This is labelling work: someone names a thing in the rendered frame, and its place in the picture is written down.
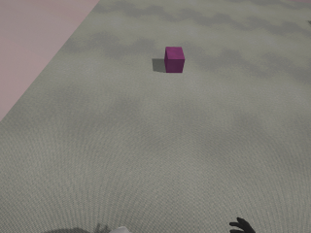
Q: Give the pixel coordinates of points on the carton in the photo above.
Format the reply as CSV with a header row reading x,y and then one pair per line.
x,y
174,60

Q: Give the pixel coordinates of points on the robot right hand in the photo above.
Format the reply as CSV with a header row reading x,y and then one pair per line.
x,y
242,224

